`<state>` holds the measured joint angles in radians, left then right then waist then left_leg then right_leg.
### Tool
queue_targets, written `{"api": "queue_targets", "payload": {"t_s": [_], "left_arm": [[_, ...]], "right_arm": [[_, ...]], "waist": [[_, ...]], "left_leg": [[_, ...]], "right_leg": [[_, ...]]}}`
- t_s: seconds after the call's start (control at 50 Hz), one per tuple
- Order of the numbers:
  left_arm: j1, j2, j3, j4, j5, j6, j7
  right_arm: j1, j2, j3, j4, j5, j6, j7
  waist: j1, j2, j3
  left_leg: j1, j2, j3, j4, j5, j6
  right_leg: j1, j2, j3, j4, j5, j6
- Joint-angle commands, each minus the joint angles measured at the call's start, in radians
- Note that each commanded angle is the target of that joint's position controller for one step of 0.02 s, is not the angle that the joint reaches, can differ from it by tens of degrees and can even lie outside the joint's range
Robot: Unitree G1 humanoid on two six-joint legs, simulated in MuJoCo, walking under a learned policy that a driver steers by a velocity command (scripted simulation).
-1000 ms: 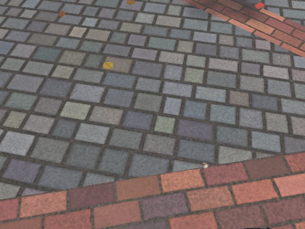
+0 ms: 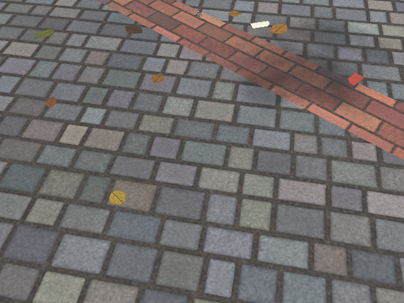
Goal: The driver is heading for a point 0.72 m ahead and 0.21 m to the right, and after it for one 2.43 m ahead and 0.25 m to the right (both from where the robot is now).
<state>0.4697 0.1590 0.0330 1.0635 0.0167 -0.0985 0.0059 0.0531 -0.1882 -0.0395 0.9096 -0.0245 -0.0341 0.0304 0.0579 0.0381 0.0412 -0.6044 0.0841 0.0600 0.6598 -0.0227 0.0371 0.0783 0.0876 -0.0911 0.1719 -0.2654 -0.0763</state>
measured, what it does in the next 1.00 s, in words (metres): walks ahead, turning right: left foot, then right foot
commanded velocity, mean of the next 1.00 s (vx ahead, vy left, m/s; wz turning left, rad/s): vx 0.50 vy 0.00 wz -0.41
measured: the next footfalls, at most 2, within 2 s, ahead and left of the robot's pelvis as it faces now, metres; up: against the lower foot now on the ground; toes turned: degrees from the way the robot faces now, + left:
left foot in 0.12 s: +0.24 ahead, +0.10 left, +0.00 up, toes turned +4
right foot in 0.68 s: +0.49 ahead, -0.10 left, +0.00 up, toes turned -22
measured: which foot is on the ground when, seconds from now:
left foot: up 0.00-0.10, down 0.12-0.68, up 0.70-1.00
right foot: down 0.00-0.12, up 0.14-0.66, down 0.68-1.00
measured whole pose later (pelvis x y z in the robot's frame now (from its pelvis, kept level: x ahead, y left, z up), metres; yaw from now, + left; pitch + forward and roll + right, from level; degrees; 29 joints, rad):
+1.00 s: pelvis +0.52 -0.07 +0.00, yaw -28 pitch +1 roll +0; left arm 0.38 0.25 0.08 0.92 0.00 -0.05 0.00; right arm 0.08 -0.25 -0.05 0.78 -0.04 -0.02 0.02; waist 0.06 0.04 0.04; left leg -0.68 0.13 -0.04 0.88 -0.13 -0.05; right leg -0.07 0.15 0.07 0.28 -0.22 -0.14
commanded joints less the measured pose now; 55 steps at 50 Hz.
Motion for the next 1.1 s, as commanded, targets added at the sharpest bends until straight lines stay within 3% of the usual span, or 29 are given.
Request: {"api": "queue_targets", "payload": {"t_s": [0.02, 0.06, 0.1, 0.12, 0.14, 0.16, 0.18, 0.2, 0.24, 0.26, 0.28, 0.3, 0.34, 0.44, 0.54, 0.6, 0.64, 0.66, 0.68, 0.7, 0.72, 0.74, 0.76, 0.78, 0.82, 0.9, 0.98, 1.04, 1.1], "left_arm": [[0.074, 0.143, 0.025, -0.006, 0.008, -0.003, 0.013], [0.042, 0.157, 0.029, -0.007, 0.011, -0.001, 0.018], [0.014, 0.164, 0.03, -0.008, 0.007, 0.005, 0.015], [0.002, 0.144, 0.021, -0.031, -0.005, 0.004, 0.01], [0.108, 0.039, -0.001, -0.058, -0.051, 0.006, -0.001], [0.077, 0.134, 0.028, -0.043, -0.026, 0.012, 0.005], [-0.014, 0.142, 0.036, -0.069, -0.016, 0.016, 0.004], [-0.058, 0.12, 0.032, -0.078, -0.011, 0.015, -0.001], [-0.048, 0.087, 0.034, -0.069, 0.01, 0.039, -0.012], [-0.034, 0.072, 0.035, -0.068, 0.015, 0.053, -0.019], [-0.046, 0.067, 0.036, -0.074, 0.016, 0.062, -0.022], [-0.07, 0.058, 0.036, -0.087, 0.016, 0.071, -0.027], [-0.147, 0.069, 0.039, -0.117, 0.013, 0.081, -0.033], [-0.33, 0.059, 0.028, -0.189, 0.008, 0.079, -0.048], [-0.465, 0.061, 0.017, -0.254, 0.015, 0.075, -0.057], [-0.42, 0.087, 0.029, -0.254, 0.018, 0.076, -0.054], [-0.281, 0.121, 0.049, -0.219, 0.019, 0.073, -0.046], [-0.155, 0.149, 0.065, -0.181, 0.025, 0.064, -0.039], [-0.032, 0.238, 0.096, -0.157, 0.039, 0.059, -0.025], [-0.087, 0.347, 0.119, -0.186, 0.026, 0.068, -0.021], [-0.065, 0.33, 0.114, -0.188, 0.006, 0.084, -0.015], [-0.123, 0.285, 0.101, -0.183, 0.0, 0.084, -0.006], [-0.166, 0.229, 0.087, -0.183, -0.004, 0.078, -0.005], [-0.203, 0.203, 0.077, -0.187, -0.01, 0.067, -0.001], [-0.209, 0.191, 0.067, -0.195, -0.02, 0.044, -0.001], [-0.129, 0.235, 0.073, -0.185, -0.02, 0.028, -0.005], [-0.042, 0.24, 0.073, -0.184, -0.019, 0.035, -0.007], [-0.007, 0.212, 0.058, -0.17, -0.016, 0.035, 0.004], [0.017, 0.192, 0.041, -0.15, -0.002, 0.034, 0.013]], "right_arm": [[-0.112, -0.058, -0.007, -0.09, 0.002, -0.022, -0.002], [-0.058, -0.071, -0.014, -0.081, 0.003, -0.031, -0.008], [0.181, -0.104, -0.036, -0.004, -0.004, -0.046, -0.024], [0.363, -0.163, -0.057, 0.04, -0.027, -0.058, -0.036], [0.458, -0.275, -0.085, 0.045, -0.048, -0.057, -0.038], [0.388, -0.243, -0.081, 0.032, -0.011, -0.041, -0.029], [0.269, -0.185, -0.062, 0.017, 0.003, -0.039, -0.026], [0.203, -0.119, -0.044, 0.008, 0.005, -0.047, -0.022], [0.181, -0.061, -0.026, 0.025, 0.008, -0.06, -0.031], [0.202, -0.063, -0.025, 0.034, 0.008, -0.068, -0.035], [0.233, -0.063, -0.024, 0.044, 0.009, -0.078, -0.036], [0.248, -0.086, -0.029, 0.05, 0.013, -0.085, -0.038], [0.272, -0.098, -0.032, 0.053, 0.01, -0.091, -0.041], [0.337, -0.092, -0.024, 0.069, 0.009, -0.091, -0.048], [0.42, -0.121, -0.028, 0.097, 0.006, -0.079, -0.064], [0.404, -0.153, -0.037, 0.095, 0.001, -0.064, -0.074], [0.383, -0.185, -0.047, 0.083, -0.002, -0.046, -0.074], [0.367, -0.196, -0.05, 0.07, 0.002, -0.037, -0.067], [0.352, -0.176, -0.045, 0.037, 0.008, -0.038, -0.06], [0.365, -0.079, -0.03, -0.05, 0.023, -0.048, -0.036], [0.233, -0.153, -0.039, -0.078, 0.012, -0.062, -0.029], [0.186, -0.138, -0.032, -0.1, 0.022, -0.077, -0.024], [0.208, -0.14, -0.033, -0.086, 0.022, -0.083, -0.028], [0.21, -0.139, -0.035, -0.083, 0.004, -0.071, -0.032], [0.257, -0.12, -0.031, -0.079, -0.024, -0.03, -0.028], [0.135, -0.117, -0.027, -0.136, -0.024, 0.001, -0.016], [-0.017, -0.125, -0.022, -0.196, -0.017, 0.005, -0.011], [-0.054, -0.103, -0.006, -0.206, -0.011, -0.005, -0.007], [-0.069, -0.092, 0.007, -0.204, -0.002, -0.021, -0.008]], "waist": [[-0.007, -0.103, 0.076], [-0.046, -0.111, 0.049], [-0.146, -0.089, -0.072], [-0.212, -0.04, -0.184], [-0.179, 0.177, -0.334], [-0.164, 0.071, -0.325], [-0.116, 0.022, -0.159], [-0.095, -0.014, -0.063], [-0.044, 0.015, 0.005], [-0.034, 0.039, 0.0], [-0.029, 0.018, 0.008], [-0.022, 0.03, 0.006], [-0.028, 0.022, 0.025], [-0.059, 0.021, 0.063], [-0.094, 0.024, 0.075], [-0.054, 0.059, 0.03], [0.006, 0.074, -0.053], [0.065, 0.046, -0.121], [0.122, -0.05, -0.211], [0.029, -0.302, -0.269], [0.073, -0.102, -0.243], [0.037, -0.067, -0.124], [-0.014, 0.012, -0.049], [-0.051, 0.028, -0.022], [-0.087, -0.009, -0.038], [-0.063, -0.048, -0.015], [-0.003, -0.084, -0.006], [0.013, -0.093, -0.002], [0.031, -0.124, -0.016]], "left_leg": [[-0.038, -0.029, 0.021, -0.067, -0.042, 0.031], [0.07, -0.069, 0.038, -0.11, -0.118, 0.066], [0.375, -0.127, 0.058, -0.197, -0.107, 0.108], [0.654, 0.007, -0.085, -0.209, -0.133, 0.152], [0.961, 0.334, -0.559, -0.282, -0.233, 0.277], [0.881, 0.355, -0.696, -0.382, -0.272, 0.278], [0.722, 0.314, -0.523, -0.407, -0.323, 0.235], [0.58, 0.269, -0.4, -0.459, -0.278, 0.195], [0.44, 0.182, -0.217, -0.511, -0.183, 0.112], [0.415, 0.182, -0.177, -0.517, -0.13, 0.112], [0.424, 0.171, -0.135, -0.512, -0.038, 0.105], [0.43, 0.174, -0.104, -0.524, -0.028, 0.11], [0.451, 0.161, -0.041, -0.539, 0.002, 0.102], [0.507, 0.131, 0.084, -0.533, 0.137, 0.082], [0.659, 0.174, 0.157, -0.481, 0.326, 0.08], [0.735, 0.192, 0.204, -0.33, 0.703, 0.073], [0.742, 0.197, 0.216, -0.088, 0.841, 0.075], [0.664, 0.187, 0.227, 0.124, 0.729, 0.058], [0.446, 0.153, 0.228, 0.433, 0.383, 0.026], [-0.03, -0.104, 0.141, 0.817, -0.525, -0.04], [-0.157, -0.078, -0.069, 0.844, -0.464, -0.03], [-0.19, -0.019, -0.09, 0.777, -0.363, -0.02], [-0.124, 0.017, -0.087, 0.662, -0.305, -0.019], [-0.058, 0.038, -0.092, 0.588, -0.294, -0.03], [0.036, 0.044, -0.088, 0.523, -0.293, -0.057], [-0.034, 0.039, -0.053, 0.363, -0.183, -0.095], [-0.114, 0.015, -0.055, 0.202, -0.053, -0.098], [-0.065, -0.021, -0.011, 0.062, 0.015, -0.071], [0.063, -0.074, 0.03, -0.059, 0.055, -0.023]], "right_leg": [[0.036, -0.313, 0.123, 0.011, 0.576, -0.119], [0.055, -0.318, 0.101, 0.1, 0.784, -0.102], [0.002, -0.278, 0.072, 0.377, 0.926, -0.073], [-0.193, -0.236, 0.057, 0.627, 0.678, -0.056], [-0.563, -0.063, -0.011, 1.034, 0.029, -0.005], [-0.651, -0.044, 0.125, 1.151, -0.225, -0.023], [-0.688, -0.106, 0.149, 1.148, -0.139, -0.03], [-0.668, -0.145, 0.148, 1.09, -0.067, -0.03], [-0.594, -0.183, 0.142, 1.008, -0.009, -0.019], [-0.569, -0.183, 0.135, 1.001, 0.002, -0.012], [-0.584, -0.184, 0.133, 1.001, 0.017, -0.009], [-0.616, -0.187, 0.123, 0.989, 0.043, -0.002], [-0.695, -0.2, 0.113, 0.953, 0.116, 0.008], [-0.749, -0.186, 0.056, 0.7, 0.268, 0.02], [-0.717, -0.148, -0.038, 0.499, 0.242, -0.02], [-0.613, -0.077, -0.085, 0.466, 0.109, -0.078], [-0.462, -0.009, -0.1, 0.436, 0.009, -0.126], [-0.285, 0.014, -0.076, 0.347, 0.034, -0.156], [-0.051, -0.144, 0.153, 0.284, -0.056, -0.215], [0.226, -0.432, 0.756, 0.163, -0.016, -0.392], [0.199, -0.429, 0.775, 0.088, -0.002, -0.384], [0.092, -0.413, 0.631, 0.081, 0.05, -0.339], [-0.045, -0.366, 0.534, 0.063, 0.183, -0.285], [-0.131, -0.308, 0.45, 0.058, 0.288, -0.247], [-0.21, -0.26, 0.373, 0.053, 0.444, -0.239], [-0.223, -0.199, 0.33, 0.033, 0.473, -0.204], [-0.138, -0.187, 0.363, 0.044, 0.465, -0.16], [-0.082, -0.17, 0.274, 0.103, 0.767, -0.103], [-0.057, -0.169, 0.231, 0.137, 0.88, -0.056]]}}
